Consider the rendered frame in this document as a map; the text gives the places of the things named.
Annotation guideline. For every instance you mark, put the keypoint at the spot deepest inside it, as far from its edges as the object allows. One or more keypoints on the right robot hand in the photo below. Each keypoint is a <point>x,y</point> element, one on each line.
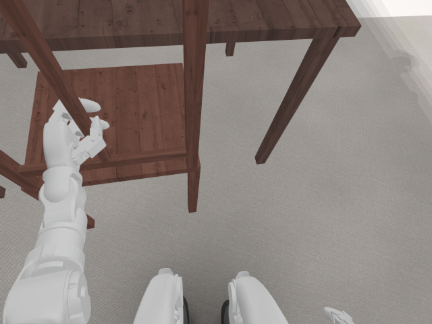
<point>337,317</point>

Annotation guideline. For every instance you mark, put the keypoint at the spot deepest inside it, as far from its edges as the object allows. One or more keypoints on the robot left forearm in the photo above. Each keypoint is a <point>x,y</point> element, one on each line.
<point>61,237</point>

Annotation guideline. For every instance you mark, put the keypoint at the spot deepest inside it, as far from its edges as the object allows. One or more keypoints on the right robot thigh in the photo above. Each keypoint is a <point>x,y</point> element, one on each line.
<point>249,298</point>

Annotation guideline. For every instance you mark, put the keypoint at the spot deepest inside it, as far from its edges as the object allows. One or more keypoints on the table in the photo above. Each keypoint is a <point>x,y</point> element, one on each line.
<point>69,25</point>

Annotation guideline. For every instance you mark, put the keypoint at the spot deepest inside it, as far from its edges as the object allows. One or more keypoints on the chair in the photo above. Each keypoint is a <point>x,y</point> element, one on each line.
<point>153,111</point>

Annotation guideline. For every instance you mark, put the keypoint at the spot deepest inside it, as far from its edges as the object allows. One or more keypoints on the left robot hand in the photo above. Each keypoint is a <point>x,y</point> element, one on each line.
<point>60,139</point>

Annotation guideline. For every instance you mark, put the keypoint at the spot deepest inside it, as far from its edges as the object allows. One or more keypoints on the robot left upper arm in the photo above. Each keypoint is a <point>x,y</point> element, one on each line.
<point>55,298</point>

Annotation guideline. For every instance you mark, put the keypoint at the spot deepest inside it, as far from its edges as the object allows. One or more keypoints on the right robot shin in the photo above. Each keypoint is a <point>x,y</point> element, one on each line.
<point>232,318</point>

